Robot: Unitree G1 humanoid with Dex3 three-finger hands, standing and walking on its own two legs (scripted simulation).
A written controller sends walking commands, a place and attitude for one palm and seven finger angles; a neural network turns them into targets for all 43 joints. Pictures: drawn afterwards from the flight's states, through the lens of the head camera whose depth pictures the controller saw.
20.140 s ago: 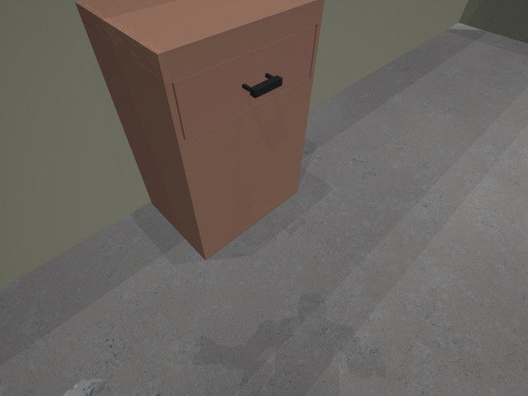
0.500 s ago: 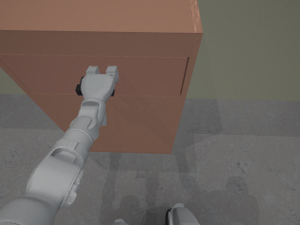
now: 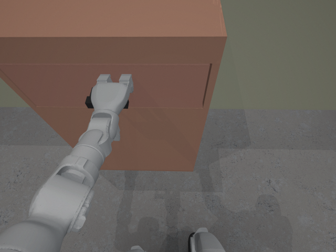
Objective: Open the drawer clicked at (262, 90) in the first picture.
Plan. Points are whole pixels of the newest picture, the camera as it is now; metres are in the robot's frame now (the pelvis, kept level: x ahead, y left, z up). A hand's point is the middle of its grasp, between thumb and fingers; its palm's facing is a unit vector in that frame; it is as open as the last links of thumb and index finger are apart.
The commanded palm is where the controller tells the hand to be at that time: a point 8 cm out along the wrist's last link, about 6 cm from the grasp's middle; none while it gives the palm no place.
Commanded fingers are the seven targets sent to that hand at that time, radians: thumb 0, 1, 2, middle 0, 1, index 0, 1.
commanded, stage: lift the fingers back up to retry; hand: left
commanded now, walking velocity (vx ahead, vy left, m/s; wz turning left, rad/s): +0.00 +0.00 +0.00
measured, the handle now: (108, 96) +0.53 +0.14 +0.01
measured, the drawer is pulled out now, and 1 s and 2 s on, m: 0.00 0.00 0.00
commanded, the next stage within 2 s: re-aim the fingers above the handle in 0.58 s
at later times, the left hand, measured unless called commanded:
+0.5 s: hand (108, 94) +0.48 +0.12 +0.07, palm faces +0.00 -0.04 -1.00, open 13.7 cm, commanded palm +0.45 +0.13 +0.13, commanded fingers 0.00 -0.50 0.30 -0.30 -1.20 -0.30 -1.20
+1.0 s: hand (108, 98) +0.47 +0.12 +0.07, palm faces -0.02 -0.02 -1.00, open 13.8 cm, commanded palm +0.44 +0.13 +0.13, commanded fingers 0.00 -0.50 0.30 -0.30 -1.20 -0.30 -1.20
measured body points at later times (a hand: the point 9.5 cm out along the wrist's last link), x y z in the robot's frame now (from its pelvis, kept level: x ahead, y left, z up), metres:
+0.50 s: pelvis +0.04 +0.00 +0.03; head +0.10 -0.03 +0.47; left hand +0.47 +0.12 +0.13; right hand +0.13 -0.26 -0.12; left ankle -0.02 +0.11 -0.70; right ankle +0.06 -0.12 -0.70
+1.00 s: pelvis +0.04 -0.01 +0.03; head +0.10 -0.04 +0.47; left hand +0.46 +0.12 +0.12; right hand +0.14 -0.26 -0.12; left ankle -0.02 +0.11 -0.70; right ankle +0.06 -0.12 -0.70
